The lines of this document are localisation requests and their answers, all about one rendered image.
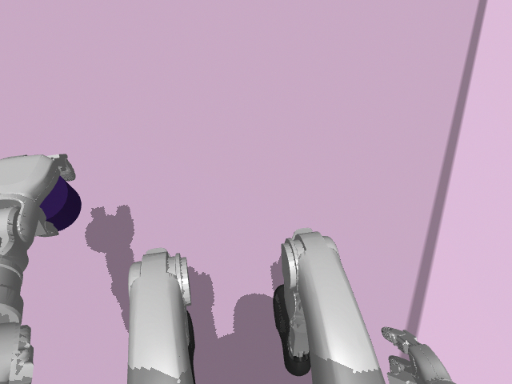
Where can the left robot arm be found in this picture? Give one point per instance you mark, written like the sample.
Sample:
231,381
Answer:
19,217

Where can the right robot hand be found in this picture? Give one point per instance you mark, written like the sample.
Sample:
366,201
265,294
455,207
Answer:
424,366

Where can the right robot foot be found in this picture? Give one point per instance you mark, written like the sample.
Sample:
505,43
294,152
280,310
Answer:
295,365

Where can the left robot hand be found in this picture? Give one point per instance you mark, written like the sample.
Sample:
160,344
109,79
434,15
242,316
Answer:
34,177

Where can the tin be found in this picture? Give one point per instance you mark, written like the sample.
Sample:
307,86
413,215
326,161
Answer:
62,205

